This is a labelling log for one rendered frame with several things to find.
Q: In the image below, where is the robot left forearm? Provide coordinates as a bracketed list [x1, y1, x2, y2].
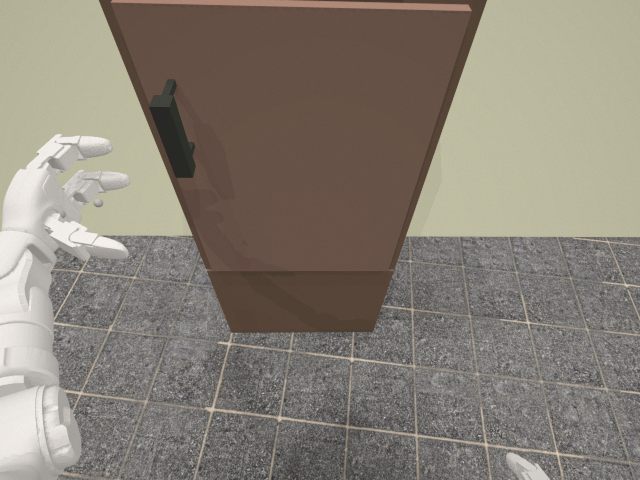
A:
[0, 231, 59, 397]

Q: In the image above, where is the robot left upper arm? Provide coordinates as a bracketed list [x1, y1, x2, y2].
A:
[0, 385, 81, 480]

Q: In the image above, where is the cupboard door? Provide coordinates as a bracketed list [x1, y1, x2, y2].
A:
[111, 0, 472, 271]

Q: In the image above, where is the handle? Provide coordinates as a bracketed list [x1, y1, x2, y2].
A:
[149, 79, 196, 178]

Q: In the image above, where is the robot left hand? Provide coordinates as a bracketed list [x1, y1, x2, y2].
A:
[1, 134, 131, 261]

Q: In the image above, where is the robot right hand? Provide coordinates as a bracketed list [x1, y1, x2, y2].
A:
[506, 452, 550, 480]

